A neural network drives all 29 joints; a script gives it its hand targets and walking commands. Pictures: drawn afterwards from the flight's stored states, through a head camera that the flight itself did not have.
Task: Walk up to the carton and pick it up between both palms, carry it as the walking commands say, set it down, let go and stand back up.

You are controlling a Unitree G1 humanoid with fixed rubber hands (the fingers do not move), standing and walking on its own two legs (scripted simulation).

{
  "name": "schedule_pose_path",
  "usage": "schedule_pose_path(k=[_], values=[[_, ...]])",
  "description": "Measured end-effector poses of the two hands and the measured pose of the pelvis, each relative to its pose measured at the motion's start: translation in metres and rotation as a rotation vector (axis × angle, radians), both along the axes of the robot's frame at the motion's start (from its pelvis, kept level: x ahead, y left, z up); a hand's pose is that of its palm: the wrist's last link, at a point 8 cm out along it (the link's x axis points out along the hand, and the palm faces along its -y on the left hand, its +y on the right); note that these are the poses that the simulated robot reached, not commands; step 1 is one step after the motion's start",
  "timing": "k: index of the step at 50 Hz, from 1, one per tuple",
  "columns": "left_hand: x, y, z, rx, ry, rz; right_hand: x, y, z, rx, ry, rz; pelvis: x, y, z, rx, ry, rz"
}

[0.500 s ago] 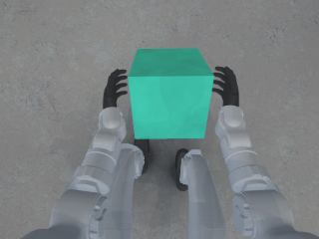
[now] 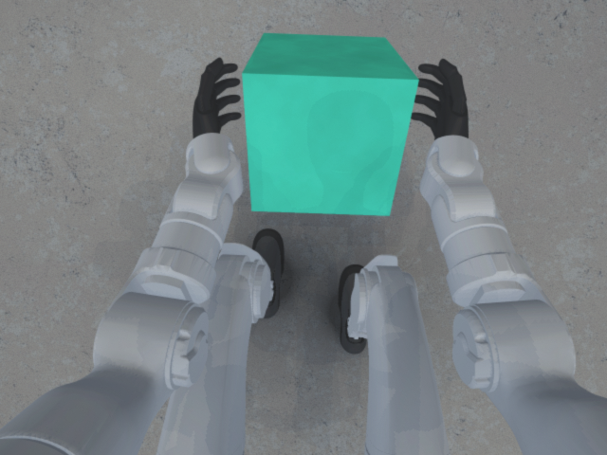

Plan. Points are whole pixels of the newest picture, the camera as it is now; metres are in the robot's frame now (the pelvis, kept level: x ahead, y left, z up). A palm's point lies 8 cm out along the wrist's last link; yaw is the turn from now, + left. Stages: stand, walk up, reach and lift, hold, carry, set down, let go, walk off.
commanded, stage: set down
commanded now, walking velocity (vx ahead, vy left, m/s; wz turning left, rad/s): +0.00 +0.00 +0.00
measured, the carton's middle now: (322, 118) +0.51 -0.02 -0.30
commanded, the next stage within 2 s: none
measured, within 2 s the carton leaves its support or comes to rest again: neither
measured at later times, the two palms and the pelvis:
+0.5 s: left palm (224, 117) +0.49 +0.13 -0.23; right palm (426, 123) +0.49 -0.16 -0.24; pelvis +0.00 +0.00 -0.07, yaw -1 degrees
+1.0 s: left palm (223, 88) +0.54 +0.14 -0.26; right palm (427, 92) +0.54 -0.17 -0.26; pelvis +0.00 +0.00 -0.11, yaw -2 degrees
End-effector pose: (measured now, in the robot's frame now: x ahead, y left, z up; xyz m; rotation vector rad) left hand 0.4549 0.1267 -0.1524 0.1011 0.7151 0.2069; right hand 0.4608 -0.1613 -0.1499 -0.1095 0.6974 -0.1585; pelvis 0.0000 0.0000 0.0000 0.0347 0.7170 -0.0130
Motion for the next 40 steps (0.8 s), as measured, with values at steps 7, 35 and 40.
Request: schedule_pose_path(k=[7,35,40], values=[[0.009,-0.002,-0.024,-0.003,0.008,0.007,0.011,-0.001,-0.023,0.008,0.009,-0.005,0.001,-0.003,-0.021,0.005,0.014,-0.007],[0.052,0.007,-0.093,-0.127,0.009,0.048,0.049,-0.003,-0.093,0.099,0.020,0.039,-0.007,-0.003,-0.098,0.008,0.013,-0.031],[0.064,0.008,-0.098,-0.142,-0.012,0.033,0.061,-0.005,-0.098,0.115,0.010,0.057,-0.007,-0.003,-0.106,0.010,0.014,-0.035]])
